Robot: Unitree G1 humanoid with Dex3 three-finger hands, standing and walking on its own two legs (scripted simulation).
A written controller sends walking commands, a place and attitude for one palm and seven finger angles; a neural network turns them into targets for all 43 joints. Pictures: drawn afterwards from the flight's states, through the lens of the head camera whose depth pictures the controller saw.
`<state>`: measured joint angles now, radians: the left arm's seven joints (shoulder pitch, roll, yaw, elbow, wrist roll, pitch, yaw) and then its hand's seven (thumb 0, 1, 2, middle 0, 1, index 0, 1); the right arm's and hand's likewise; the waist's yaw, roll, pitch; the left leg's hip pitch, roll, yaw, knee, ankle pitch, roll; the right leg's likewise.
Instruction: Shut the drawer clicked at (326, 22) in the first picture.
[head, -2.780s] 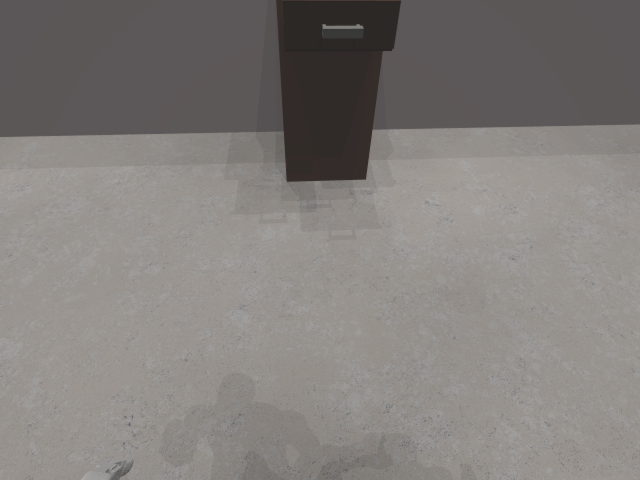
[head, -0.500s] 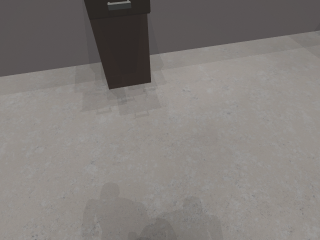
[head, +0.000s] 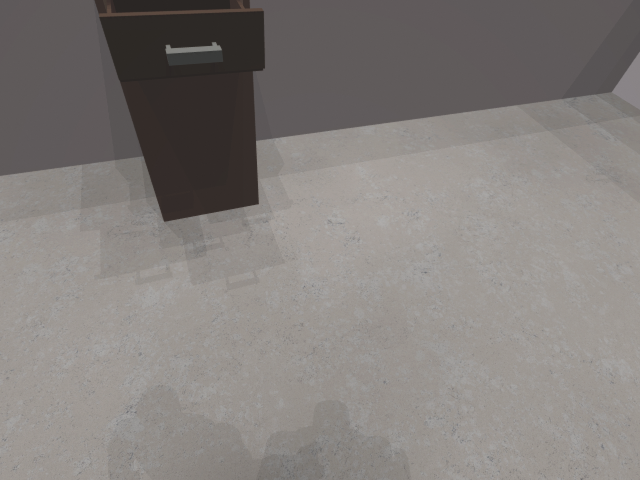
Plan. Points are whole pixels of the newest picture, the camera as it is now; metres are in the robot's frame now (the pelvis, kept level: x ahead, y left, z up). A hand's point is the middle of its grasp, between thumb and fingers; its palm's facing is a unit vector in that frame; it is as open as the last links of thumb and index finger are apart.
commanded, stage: walk to a spot facing it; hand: left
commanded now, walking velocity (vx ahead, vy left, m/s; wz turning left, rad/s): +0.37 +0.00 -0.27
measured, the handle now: (193, 51) +0.96 +0.39 +0.06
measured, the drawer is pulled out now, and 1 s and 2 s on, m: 0.26 0.26 0.26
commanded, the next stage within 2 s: turn to face it in 0.80 s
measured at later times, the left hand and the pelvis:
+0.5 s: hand (275, 344) +0.36 +0.10 -0.17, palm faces -0.18 -0.97 -0.17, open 7.4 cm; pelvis +0.22 -0.06 -0.01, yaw -9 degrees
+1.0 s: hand (270, 350) +0.36 +0.11 -0.18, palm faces +0.03 -0.99 -0.11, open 7.4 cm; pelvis +0.43 -0.05 -0.01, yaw -3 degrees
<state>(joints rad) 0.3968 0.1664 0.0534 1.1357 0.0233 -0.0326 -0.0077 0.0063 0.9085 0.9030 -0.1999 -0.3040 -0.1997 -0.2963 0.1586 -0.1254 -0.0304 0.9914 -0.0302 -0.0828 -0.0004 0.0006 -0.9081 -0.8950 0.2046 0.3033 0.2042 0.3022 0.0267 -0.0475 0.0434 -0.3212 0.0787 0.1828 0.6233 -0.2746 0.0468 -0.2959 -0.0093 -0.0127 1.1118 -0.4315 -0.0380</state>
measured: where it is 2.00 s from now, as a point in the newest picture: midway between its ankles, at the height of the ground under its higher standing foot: (338, 409)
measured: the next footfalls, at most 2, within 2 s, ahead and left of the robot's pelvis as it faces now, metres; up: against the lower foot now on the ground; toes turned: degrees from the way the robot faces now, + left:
right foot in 0.44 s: +0.33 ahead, -0.15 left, +0.00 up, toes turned -17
left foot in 0.98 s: +0.58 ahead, +0.04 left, +0.00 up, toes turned +5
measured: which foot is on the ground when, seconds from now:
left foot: down 0.00-0.46, up 0.48-0.96, down 0.98-1.00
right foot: up 0.00-0.42, down 0.44-0.98, up 1.00-1.00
